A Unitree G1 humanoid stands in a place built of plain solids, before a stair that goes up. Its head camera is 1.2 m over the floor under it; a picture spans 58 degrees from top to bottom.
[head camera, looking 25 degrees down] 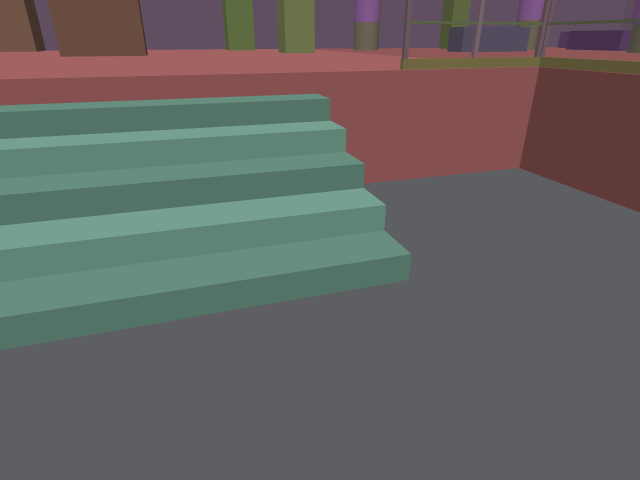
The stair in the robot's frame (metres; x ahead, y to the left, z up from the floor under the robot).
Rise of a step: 0.16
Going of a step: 0.33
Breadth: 2.53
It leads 18 degrees to the left of straight ahead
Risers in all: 6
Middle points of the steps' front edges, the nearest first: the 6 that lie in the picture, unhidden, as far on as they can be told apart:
1.67 0.72 0.16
1.99 0.82 0.32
2.30 0.92 0.48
2.62 1.02 0.64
2.94 1.13 0.80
3.26 1.23 0.96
